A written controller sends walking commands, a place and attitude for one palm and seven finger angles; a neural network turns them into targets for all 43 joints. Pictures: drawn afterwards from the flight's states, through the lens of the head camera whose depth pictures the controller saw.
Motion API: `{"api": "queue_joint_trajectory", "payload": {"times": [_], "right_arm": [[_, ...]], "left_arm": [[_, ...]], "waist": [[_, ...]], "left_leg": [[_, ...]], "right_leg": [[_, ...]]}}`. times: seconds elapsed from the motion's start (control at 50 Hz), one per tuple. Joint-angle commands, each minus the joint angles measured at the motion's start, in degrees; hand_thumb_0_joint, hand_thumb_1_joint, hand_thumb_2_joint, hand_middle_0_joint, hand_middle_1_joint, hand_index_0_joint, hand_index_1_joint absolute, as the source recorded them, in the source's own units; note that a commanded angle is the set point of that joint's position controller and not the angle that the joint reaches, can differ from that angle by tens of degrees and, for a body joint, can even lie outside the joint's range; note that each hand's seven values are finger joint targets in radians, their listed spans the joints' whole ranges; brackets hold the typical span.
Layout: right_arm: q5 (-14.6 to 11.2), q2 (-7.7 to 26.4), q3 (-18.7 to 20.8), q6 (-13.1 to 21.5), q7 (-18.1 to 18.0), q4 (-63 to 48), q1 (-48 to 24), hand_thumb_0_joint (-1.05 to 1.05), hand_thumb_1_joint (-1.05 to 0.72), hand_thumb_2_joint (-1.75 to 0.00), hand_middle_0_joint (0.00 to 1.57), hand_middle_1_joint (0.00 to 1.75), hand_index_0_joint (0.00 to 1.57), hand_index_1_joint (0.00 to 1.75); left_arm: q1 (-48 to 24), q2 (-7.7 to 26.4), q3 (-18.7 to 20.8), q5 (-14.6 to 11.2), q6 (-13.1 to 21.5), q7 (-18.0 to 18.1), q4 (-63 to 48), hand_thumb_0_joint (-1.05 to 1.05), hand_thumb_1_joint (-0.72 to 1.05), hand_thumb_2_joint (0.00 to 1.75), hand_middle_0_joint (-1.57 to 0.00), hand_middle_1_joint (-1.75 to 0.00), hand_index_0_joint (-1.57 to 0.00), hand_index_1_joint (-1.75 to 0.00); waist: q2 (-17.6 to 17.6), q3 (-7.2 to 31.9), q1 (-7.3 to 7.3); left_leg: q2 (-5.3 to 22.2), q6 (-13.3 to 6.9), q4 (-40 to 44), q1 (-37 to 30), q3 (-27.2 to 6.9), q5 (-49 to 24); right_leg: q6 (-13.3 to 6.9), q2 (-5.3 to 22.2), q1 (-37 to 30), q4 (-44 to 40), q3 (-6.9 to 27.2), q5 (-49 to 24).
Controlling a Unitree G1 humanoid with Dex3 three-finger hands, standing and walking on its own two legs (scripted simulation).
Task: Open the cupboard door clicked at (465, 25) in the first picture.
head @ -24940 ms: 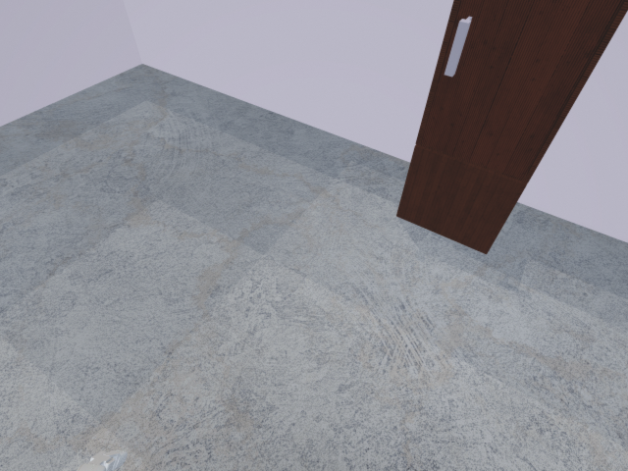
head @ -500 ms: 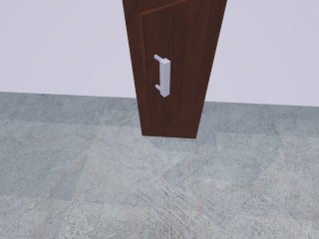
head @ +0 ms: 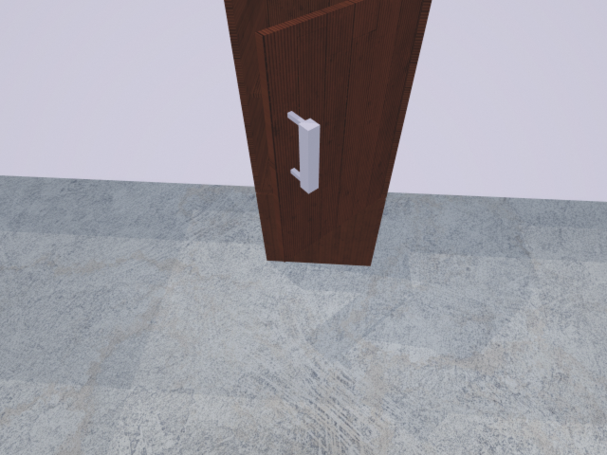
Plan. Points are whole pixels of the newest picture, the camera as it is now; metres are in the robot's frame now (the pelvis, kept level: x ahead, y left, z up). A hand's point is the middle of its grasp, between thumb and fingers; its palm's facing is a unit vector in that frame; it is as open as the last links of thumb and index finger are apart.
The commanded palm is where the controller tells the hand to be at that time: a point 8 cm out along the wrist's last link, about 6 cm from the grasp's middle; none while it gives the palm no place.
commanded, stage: look to check the result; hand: left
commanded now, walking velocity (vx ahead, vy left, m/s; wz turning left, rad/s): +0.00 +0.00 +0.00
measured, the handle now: (301, 152) +0.63 +0.04 +0.02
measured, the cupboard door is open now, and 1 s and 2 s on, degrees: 44 44 44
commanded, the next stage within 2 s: walk to a spot facing it in 0.48 s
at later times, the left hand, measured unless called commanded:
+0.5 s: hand out of the picture +0.11 +0.22 -0.15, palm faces -0.03 -0.94 -0.34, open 7.4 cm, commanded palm none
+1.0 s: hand out of the picture +0.10 +0.18 -0.18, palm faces -0.15 -0.96 -0.24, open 7.4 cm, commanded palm none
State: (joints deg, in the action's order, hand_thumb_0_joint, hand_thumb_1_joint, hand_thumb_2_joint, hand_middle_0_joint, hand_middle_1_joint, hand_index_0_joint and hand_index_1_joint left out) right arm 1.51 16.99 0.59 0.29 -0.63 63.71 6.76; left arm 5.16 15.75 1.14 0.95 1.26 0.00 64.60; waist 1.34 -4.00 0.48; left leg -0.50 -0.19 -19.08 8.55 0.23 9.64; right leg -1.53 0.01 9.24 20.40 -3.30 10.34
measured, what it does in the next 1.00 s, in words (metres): stands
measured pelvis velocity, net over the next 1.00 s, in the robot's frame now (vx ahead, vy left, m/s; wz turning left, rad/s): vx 0.01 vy -0.01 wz -0.18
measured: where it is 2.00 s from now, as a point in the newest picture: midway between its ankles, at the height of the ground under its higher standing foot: outside the picture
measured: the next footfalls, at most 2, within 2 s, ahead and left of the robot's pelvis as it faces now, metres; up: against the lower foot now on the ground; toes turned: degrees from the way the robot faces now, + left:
left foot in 1.50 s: +0.09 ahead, +0.09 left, +0.00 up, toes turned -28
right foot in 1.80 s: -0.06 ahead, -0.17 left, +0.00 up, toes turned -40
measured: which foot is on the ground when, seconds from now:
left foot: down 0.00-1.00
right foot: down 0.00-1.00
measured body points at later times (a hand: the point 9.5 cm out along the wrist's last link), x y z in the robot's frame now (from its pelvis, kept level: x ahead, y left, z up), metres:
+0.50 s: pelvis +0.03 -0.02 +0.00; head +0.06 -0.03 +0.45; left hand +0.11 +0.27 -0.13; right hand +0.09 -0.30 -0.15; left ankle +0.01 +0.12 -0.75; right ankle +0.01 -0.10 -0.75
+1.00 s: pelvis +0.01 -0.01 -0.01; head +0.06 -0.02 +0.43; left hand +0.11 +0.23 -0.16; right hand +0.01 -0.27 -0.17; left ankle +0.01 +0.12 -0.75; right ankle -0.01 -0.10 -0.73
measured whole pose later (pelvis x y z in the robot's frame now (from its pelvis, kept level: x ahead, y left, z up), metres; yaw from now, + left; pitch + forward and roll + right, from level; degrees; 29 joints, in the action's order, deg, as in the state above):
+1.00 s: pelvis +0.01 -0.01 -0.01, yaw -10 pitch +0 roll +1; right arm 2.0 11.7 1.9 -2.0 -2.4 58.1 11.4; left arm 8.8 13.1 3.4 1.1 -3.8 -0.8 58.5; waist -1.2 -6.5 0.0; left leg 3.9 1.0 -29.2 10.6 9.5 17.7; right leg -1.7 -3.2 19.1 41.6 2.4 22.0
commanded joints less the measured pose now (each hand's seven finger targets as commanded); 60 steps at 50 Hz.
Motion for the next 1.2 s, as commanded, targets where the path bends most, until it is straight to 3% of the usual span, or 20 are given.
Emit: {"api": "queue_joint_trajectory", "payload": {"times": [0.0,0.5,0.58,0.62,0.66,0.78,0.86,0.9,0.92,0.94,0.96,1.0,1.02,1.06,1.08,1.1,1.12,1.14,1.16,1.18], "right_arm": [[-0.33,9.76,1.40,0.84,-0.42,-2.05,-0.31,0.00,-0.90,-0.90,0.20,0.30,0.20,0.30],[-0.47,10.35,1.12,0.53,-0.74,-1.81,-0.65,0.00,-0.90,-0.90,0.20,0.30,0.20,0.30],[-0.43,10.09,1.01,0.56,-0.83,-1.71,-0.14,0.00,-0.90,-0.90,0.20,0.30,0.20,0.30],[-0.30,8.68,0.98,0.32,-1.07,-1.68,0.82,0.00,-0.90,-0.90,0.20,0.30,0.20,0.30],[-0.30,4.03,0.31,-0.61,-1.37,-1.17,3.86,0.00,-0.90,-0.90,0.20,0.30,0.20,0.30],[-0.46,4.80,2.27,-1.89,-2.13,-4.71,5.58,0.00,-0.90,-0.90,0.20,0.30,0.20,0.30],[-0.35,4.88,3.20,-2.17,-2.36,-6.88,6.28,0.00,-0.90,-0.90,0.20,0.30,0.20,0.30],[0.15,6.55,3.78,-1.97,-2.46,-7.70,6.64,0.00,-0.90,-0.90,0.20,0.30,0.20,0.30],[0.38,7.49,4.09,-1.72,-2.53,-8.09,6.80,0.00,-0.90,-0.90,0.20,0.30,0.20,0.30],[0.44,7.61,4.12,-1.35,-2.51,-8.43,6.59,0.00,-0.90,-0.90,0.20,0.30,0.20,0.30],[0.72,7.02,3.97,-1.09,-2.57,-8.90,6.55,0.00,-0.90,-0.90,0.20,0.30,0.20,0.30],[0.88,6.67,4.09,-0.66,-2.58,-10.35,4.24,0.00,-0.90,-0.90,0.20,0.30,0.20,0.30],[1.02,7.14,4.27,-0.73,-2.47,-10.73,3.29,0.00,-0.90,-0.90,0.20,0.30,0.20,0.30],[0.60,7.76,4.62,-1.18,-2.27,-11.17,2.17,0.00,-0.90,-0.90,0.20,0.30,0.20,0.30],[-0.07,6.51,4.71,-1.49,-2.15,-11.89,1.12,0.00,-0.90,-0.90,0.20,0.30,0.20,0.30],[-0.93,1.63,4.17,-1.66,-1.72,-14.44,0.85,0.00,-0.90,-0.90,0.20,0.30,0.20,0.30],[-0.96,2.49,4.18,-2.40,-1.53,-14.86,-0.26,0.00,-0.90,-0.90,0.20,0.30,0.20,0.30],[-1.09,2.10,4.27,-2.66,-1.13,-14.61,1.34,0.00,-0.90,-0.90,0.20,0.30,0.20,0.30],[-1.08,1.26,4.19,-2.60,-1.13,-14.25,-0.17,0.00,-0.90,-0.90,0.20,0.30,0.20,0.30],[-0.88,1.32,4.21,-2.65,-1.22,-14.02,-0.74,0.00,-0.90,-0.90,0.20,0.30,0.20,0.30]], "left_arm": [[-0.81,11.55,2.05,-0.24,0.97,1.09,-2.41,0.00,0.90,0.90,-0.20,-0.30,-0.20,-0.30],[-0.79,12.64,1.99,-0.47,1.19,1.45,-2.30,0.00,0.90,0.90,-0.20,-0.30,-0.20,-0.30],[-0.51,12.35,1.94,-0.51,1.15,1.52,-2.29,0.00,0.90,0.90,-0.20,-0.30,-0.20,-0.30],[-0.06,11.09,1.95,-0.48,0.69,1.55,-2.64,0.00,0.90,0.90,-0.20,-0.30,-0.20,-0.30],[1.91,7.31,1.61,-0.47,-0.56,1.80,-2.38,0.00,0.90,0.90,-0.20,-0.30,-0.20,-0.30],[3.37,8.85,3.45,-0.09,-2.46,1.41,-5.84,0.00,0.90,0.90,-0.20,-0.30,-0.20,-0.30],[2.62,7.72,3.91,0.03,-3.24,0.85,-8.59,0.00,0.90,0.90,-0.20,-0.30,-0.20,-0.30],[1.81,5.88,3.89,0.08,-3.53,0.21,-10.37,0.00,0.90,0.90,-0.20,-0.30,-0.20,-0.30],[1.70,4.69,3.88,0.02,-3.75,-0.10,-11.04,0.00,0.90,0.90,-0.20,-0.30,-0.20,-0.30],[1.34,4.20,4.11,0.05,-4.13,-0.25,-11.79,0.00,0.90,0.90,-0.20,-0.30,-0.20,-0.30],[1.39,4.09,4.50,0.15,-4.48,-0.46,-12.41,0.00,0.90,0.90,-0.20,-0.30,-0.20,-0.30],[2.23,2.86,4.62,0.09,-4.39,-0.95,-12.81,0.00,0.90,0.90,-0.20,-0.30,-0.20,-0.30],[3.58,2.16,4.34,0.09,-4.08,-1.17,-12.65,0.00,0.90,0.90,-0.20,-0.30,-0.20,-0.30],[8.49,2.41,4.79,0.15,-3.60,-1.34,-11.48,0.00,0.90,0.90,-0.20,-0.30,-0.20,-0.30],[12.54,5.05,5.57,0.47,-3.08,-1.02,-10.43,0.00,0.90,0.90,-0.20,-0.30,-0.20,-0.30],[14.87,12.41,6.99,1.22,-2.19,0.18,-10.19,0.00,0.90,0.90,-0.20,-0.30,-0.20,-0.30],[15.87,12.98,7.01,0.13,-2.33,0.92,-9.87,0.00,0.90,0.90,-0.20,-0.30,-0.20,-0.30],[13.24,11.96,6.85,-0.03,-2.39,1.28,-10.79,0.00,0.90,0.90,-0.20,-0.30,-0.20,-0.30],[9.76,10.08,6.60,0.37,-2.61,1.51,-12.20,0.00,0.90,0.90,-0.20,-0.30,-0.20,-0.30],[7.72,8.81,6.28,0.53,-2.58,1.71,-12.96,0.00,0.90,0.90,-0.20,-0.30,-0.20,-0.30]], "waist": [[-0.14,6.04,0.06],[-2.17,6.68,0.03],[-0.85,6.96,0.04],[-0.68,6.60,0.20],[-1.43,5.93,0.41],[-3.75,5.18,0.52],[-0.92,3.28,1.07],[5.10,1.69,1.05],[9.66,1.56,0.90],[12.51,1.40,0.47],[11.28,1.85,0.09],[8.94,2.24,-1.34],[8.77,3.45,-1.81],[4.88,5.46,-3.71],[-3.06,5.85,-5.81],[-23.38,5.79,-6.01],[-20.16,4.82,-6.57],[-14.15,3.88,-4.33],[-10.55,2.50,-3.06],[-10.87,2.37,-2.02]], "left_leg": [[7.04,-1.11,3.15,-2.06,-5.39,-8.49],[7.29,-0.59,3.04,-4.88,-3.94,-12.00],[7.37,-0.53,2.99,-5.14,-3.62,-12.45],[7.75,-0.16,1.57,-5.66,-2.29,-12.82],[7.77,0.54,-0.74,-4.67,-0.20,-11.54],[7.78,0.72,-7.02,-1.46,3.38,-4.30],[9.91,-0.58,-6.41,-2.07,1.74,0.36],[15.32,-3.28,-1.64,-2.69,-2.73,0.04],[20.29,-6.24,2.04,-2.01,-6.45,-2.43],[24.51,-9.48,4.24,-1.54,-8.56,-7.18],[25.49,-10.92,3.82,-1.25,-8.15,-11.31],[23.95,-9.79,0.13,-0.52,-2.96,-16.77],[22.43,-8.09,-2.59,-1.31,0.14,-19.22],[18.89,-4.01,-10.56,1.07,4.67,-14.60],[14.15,-0.70,-20.84,5.95,7.40,-5.95],[3.72,3.32,-36.39,20.92,10.17,22.62],[2.79,2.87,-45.64,22.40,1.56,28.56],[4.96,2.62,-48.51,22.98,-0.73,24.62],[5.13,2.96,-49.09,23.51,-0.97,22.44],[5.17,3.25,-48.87,23.32,-1.64,19.71]], "right_leg": [[-1.62,7.35,-3.06,-3.68,7.13,-8.58],[-1.50,7.39,-5.92,-4.34,7.29,-18.02],[-1.63,7.42,-6.29,-4.25,7.44,-18.53],[-1.64,7.22,-5.08,-3.35,8.45,-21.15],[-1.07,7.20,-4.00,-1.65,8.88,-22.84],[-2.92,7.32,-0.64,2.30,13.79,-24.26],[-2.67,4.60,7.05,5.17,14.78,-15.58],[-1.01,0.34,12.42,13.26,10.58,-8.34],[-0.18,-1.59,14.18,21.99,7.18,3.94],[0.66,-1.55,16.18,32.06,4.97,17.95],[1.05,-0.37,16.95,36.64,5.70,21.13],[0.89,1.86,15.12,33.33,5.89,20.54],[0.85,1.83,12.25,28.48,3.77,19.43],[1.05,0.59,4.20,16.27,0.84,9.01],[-0.08,2.64,-1.82,4.71,5.95,-4.66],[-5.85,17.85,-7.54,-3.20,31.96,-22.67],[-10.07,20.25,-5.01,-2.87,34.79,-28.75],[-12.40,19.99,-2.80,-2.57,30.91,-20.69],[-12.63,16.57,0.62,-1.90,31.32,-14.20],[-11.59,14.33,1.28,-0.86,29.39,-15.46]]}}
